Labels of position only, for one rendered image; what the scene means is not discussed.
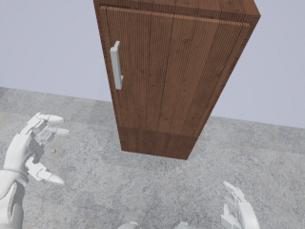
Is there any cupboard door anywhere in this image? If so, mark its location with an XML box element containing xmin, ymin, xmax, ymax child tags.
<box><xmin>99</xmin><ymin>6</ymin><xmax>250</xmax><ymax>137</ymax></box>

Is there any robot right shin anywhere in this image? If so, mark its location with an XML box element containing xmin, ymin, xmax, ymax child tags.
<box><xmin>177</xmin><ymin>221</ymin><xmax>189</xmax><ymax>227</ymax></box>

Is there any right robot hand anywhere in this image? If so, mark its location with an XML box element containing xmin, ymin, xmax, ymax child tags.
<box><xmin>221</xmin><ymin>181</ymin><xmax>260</xmax><ymax>229</ymax></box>

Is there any robot left forearm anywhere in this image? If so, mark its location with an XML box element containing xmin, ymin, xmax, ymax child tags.
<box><xmin>0</xmin><ymin>169</ymin><xmax>29</xmax><ymax>229</ymax></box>

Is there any left robot hand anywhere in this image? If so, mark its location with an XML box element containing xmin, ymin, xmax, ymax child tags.
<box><xmin>3</xmin><ymin>113</ymin><xmax>71</xmax><ymax>186</ymax></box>

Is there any handle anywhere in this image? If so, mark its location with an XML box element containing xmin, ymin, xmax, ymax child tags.
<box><xmin>110</xmin><ymin>41</ymin><xmax>124</xmax><ymax>90</ymax></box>

